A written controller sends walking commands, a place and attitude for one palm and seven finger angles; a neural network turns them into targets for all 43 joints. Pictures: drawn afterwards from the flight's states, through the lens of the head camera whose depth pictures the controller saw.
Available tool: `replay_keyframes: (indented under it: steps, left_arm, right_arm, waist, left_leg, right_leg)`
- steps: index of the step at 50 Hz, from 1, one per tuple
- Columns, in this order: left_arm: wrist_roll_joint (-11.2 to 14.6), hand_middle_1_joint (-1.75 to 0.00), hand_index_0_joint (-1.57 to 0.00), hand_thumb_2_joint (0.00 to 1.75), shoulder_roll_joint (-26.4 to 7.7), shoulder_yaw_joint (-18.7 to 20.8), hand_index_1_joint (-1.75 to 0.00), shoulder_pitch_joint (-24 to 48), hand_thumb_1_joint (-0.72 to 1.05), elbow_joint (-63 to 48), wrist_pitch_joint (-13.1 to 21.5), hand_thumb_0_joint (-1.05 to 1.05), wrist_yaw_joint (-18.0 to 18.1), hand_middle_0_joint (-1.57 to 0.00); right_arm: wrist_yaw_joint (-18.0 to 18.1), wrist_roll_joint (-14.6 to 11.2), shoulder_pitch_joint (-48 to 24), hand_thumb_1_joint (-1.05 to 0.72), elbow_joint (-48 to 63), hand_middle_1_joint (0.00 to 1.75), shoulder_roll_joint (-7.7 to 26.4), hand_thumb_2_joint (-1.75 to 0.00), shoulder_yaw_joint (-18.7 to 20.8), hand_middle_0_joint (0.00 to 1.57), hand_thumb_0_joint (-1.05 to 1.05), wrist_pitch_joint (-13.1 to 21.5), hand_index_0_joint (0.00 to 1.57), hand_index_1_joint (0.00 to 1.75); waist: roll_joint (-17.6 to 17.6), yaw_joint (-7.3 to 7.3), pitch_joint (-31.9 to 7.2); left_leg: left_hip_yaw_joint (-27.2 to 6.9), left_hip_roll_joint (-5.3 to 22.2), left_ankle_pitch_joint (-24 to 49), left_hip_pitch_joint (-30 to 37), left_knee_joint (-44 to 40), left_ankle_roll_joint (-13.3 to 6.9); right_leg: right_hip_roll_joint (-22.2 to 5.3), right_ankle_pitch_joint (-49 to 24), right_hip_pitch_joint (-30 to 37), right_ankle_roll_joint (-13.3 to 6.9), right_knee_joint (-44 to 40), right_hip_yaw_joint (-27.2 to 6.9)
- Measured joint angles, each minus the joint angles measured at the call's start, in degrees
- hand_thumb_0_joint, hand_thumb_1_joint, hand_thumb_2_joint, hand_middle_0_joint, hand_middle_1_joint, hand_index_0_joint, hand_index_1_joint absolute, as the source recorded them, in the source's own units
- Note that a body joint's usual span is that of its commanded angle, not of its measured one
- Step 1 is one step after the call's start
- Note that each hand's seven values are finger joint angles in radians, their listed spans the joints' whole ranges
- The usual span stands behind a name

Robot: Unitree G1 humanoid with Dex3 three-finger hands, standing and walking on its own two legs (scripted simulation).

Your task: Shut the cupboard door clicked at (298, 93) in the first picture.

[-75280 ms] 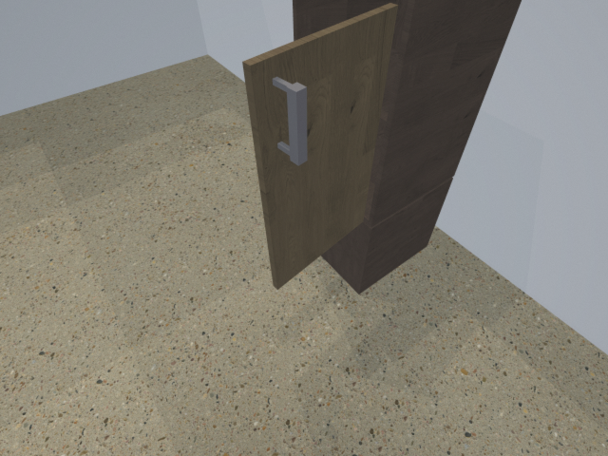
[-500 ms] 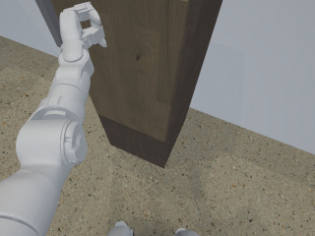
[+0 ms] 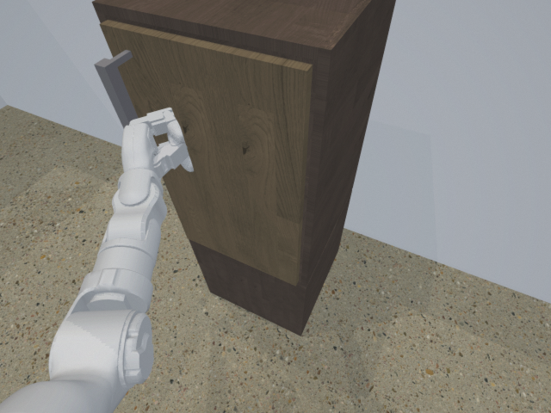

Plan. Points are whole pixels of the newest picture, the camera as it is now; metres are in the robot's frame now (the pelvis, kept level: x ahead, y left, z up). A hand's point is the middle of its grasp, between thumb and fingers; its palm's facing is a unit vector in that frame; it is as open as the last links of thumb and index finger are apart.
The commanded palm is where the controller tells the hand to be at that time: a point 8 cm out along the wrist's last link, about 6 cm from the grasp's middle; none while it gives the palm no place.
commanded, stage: pull the fist back off the door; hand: left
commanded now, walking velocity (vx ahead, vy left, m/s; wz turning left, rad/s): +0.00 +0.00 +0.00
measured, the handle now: (130, 95) +0.58 +0.23 +0.16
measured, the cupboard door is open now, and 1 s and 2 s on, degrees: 0 0 0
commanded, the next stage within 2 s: draw the hand back to the body in 0.14 s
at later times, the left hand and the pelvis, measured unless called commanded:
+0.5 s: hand (152, 163) +0.42 +0.16 +0.17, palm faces +0.14 -0.99 +0.00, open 3.1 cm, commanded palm +0.36 +0.20 +0.17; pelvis +0.01 +0.01 +0.01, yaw +0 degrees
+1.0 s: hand (69, 265) +0.26 +0.22 +0.16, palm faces +0.25 -0.94 -0.21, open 3.2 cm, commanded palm +0.23 +0.26 +0.18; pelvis -0.01 +0.01 +0.02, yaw +1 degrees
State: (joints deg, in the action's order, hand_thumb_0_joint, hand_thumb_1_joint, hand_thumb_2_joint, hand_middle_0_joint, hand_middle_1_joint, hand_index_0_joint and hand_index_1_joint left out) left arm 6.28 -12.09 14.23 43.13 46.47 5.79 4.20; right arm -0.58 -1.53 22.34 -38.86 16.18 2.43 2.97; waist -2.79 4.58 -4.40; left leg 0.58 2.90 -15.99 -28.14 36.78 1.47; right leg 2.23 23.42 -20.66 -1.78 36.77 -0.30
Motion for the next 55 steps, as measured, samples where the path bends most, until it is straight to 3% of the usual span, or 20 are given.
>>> replay_keyframes:
  steps: [5,9,13,17,23,30,39,42,46,55]
  left_arm:
    - [1.1,-1.5,-1.3,0.9,2.8,-4.0,-1.5,-5.2,0.91,-9.3,-0.9,0.02,0.0,-1.3]
    - [1.2,-1.5,-1.3,0.9,3.8,-6.4,-1.5,-3.7,0.9,-8.3,-4.3,0.02,0.4,-1.3]
    - [1.5,-1.5,-1.3,0.9,3.8,-6.1,-1.5,0.3,0.9,-4.3,-8.1,0.02,1.1,-1.3]
    - [1.5,-1.5,-1.3,0.9,3.4,-3.8,-1.5,0.7,0.9,-4.4,-7.1,0.02,1.3,-1.3]
    - [1.4,-1.5,-1.3,0.9,1.4,-1.4,-1.5,-9.4,0.9,-12.8,-5.0,0.02,-1.5,-1.3]
    - [4.5,-1.5,-1.3,0.9,0.5,-3.2,-1.5,-23.4,0.91,-28.3,-10.1,0.02,-5.2,-1.3]
    - [5.5,-1.47,-1.28,0.9,0.7,-5.9,-1.48,-30.4,0.9,-41.8,-15.0,0.02,-5.7,-1.28]
    - [2.6,-1.43,-1.23,0.9,-1.0,-6.8,-1.43,-35.0,0.9,-45.5,-11.5,0.02,-3.7,-1.23]
    - [0.7,-1.34,-1.15,0.9,-2.5,-7.1,-1.34,-42.0,0.9,-49.7,-7.3,0.02,-2.2,-1.15]
    - [-1.2,-1.09,-0.93,0.9,-4.8,-4.5,-1.1,-51.1,0.9,-56.5,-3.6,0.02,0.5,-0.93]
  right_arm:
    - [0.7,-0.5,-4.0,-0.91,0.4,0.3,0.0,-0.89,0.1,0.19,0.01,0.9,0.2,0.3]
    - [1.1,-0.9,-7.6,-0.91,0.6,0.3,-0.6,-0.89,-0.9,0.19,0.01,0.3,0.2,0.3]
    - [1.6,-1.0,-10.4,-0.91,1.5,0.3,-1.7,-0.89,-2.4,0.2,0.01,-0.6,0.2,0.3]
    - [1.6,-0.5,-10.7,-0.91,2.6,0.3,-2.7,-0.89,-3.3,0.2,0.01,-0.9,0.2,0.3]
    - [1.0,-0.8,-6.5,-0.91,3.2,0.3,-2.8,-0.89,-3.2,0.2,0.01,-2.2,0.2,0.3]
    - [2.3,-2.2,-4.2,-0.91,2.2,0.3,-1.7,-0.89,-2.6,0.2,0.02,-3.0,0.2,0.3]
    - [4.0,-2.1,-10.7,-0.91,3.2,0.3,-1.5,-0.89,-3.4,0.2,0.02,-0.9,0.2,0.3]
    - [3.9,-1.2,-13.0,-0.91,4.6,0.3,-2.4,-0.89,-4.1,0.2,0.02,-0.7,0.2,0.3]
    - [3.7,-0.6,-14.0,-0.91,6.2,0.3,-3.5,-0.89,-4.8,0.2,0.02,-1.3,0.2,0.3]
    - [4.1,0.3,-12.6,-0.9,4.0,0.3,-3.7,-0.89,-5.3,0.2,0.01,-1.2,0.2,0.3]
  waist:
    - [0.0,-1.93,-0.3]
    - [0.1,-2.52,-0.3]
    - [0.7,-2.24,0.5]
    - [1.0,-1.92,0.6]
    - [0.3,-2.48,-1.1]
    - [0.2,-4.31,-0.4]
    - [0.0,-5.31,0.6]
    - [-0.1,-4.92,0.9]
    - [0.1,-5.34,2.0]
    - [-0.6,-7.66,5.0]
  left_leg:
    - [-0.4,-0.5,0.0,2.4,-0.8,0.1]
    - [-1.2,-1.1,0.1,3.6,-1.0,-0.1]
    - [-1.6,-1.5,0.7,3.7,-1.4,-0.1]
    - [-1.1,-1.4,1.0,3.2,-1.8,0.0]
    - [0.6,-1.2,0.4,5.3,-2.8,-0.2]
    - [0.4,-1.4,0.0,9.3,-3.6,-0.6]
    - [0.0,-2.1,1.2,11.1,-4.3,-1.0]
    - [0.2,-2.2,2.1,12.7,-6.0,-1.0]
    - [0.3,-2.3,3.5,14.4,-8.3,-1.0]
    - [-0.6,-2.1,5.2,16.8,-11.0,-0.9]
  right_leg:
    - [-0.4,0.1,2.7,0.0,-1.0,0.5]
    - [-1.0,0.4,4.3,0.2,-1.1,1.3]
    - [-1.2,0.2,4.3,0.2,-1.1,1.7]
    - [-1.2,-0.1,3.4,0.2,-1.0,1.2]
    - [-1.3,0.1,4.8,0.5,-1.9,-0.5]
    - [-1.5,-0.2,9.6,0.9,-4.1,-0.2]
    - [-2.0,-1.2,11.7,1.2,-4.8,0.3]
    - [-2.2,-1.8,12.8,1.4,-5.8,0.0]
    - [-2.2,-3.0,14.3,1.4,-7.7,0.0]
    - [-2.0,-5.3,17.6,1.3,-11.8,0.9]
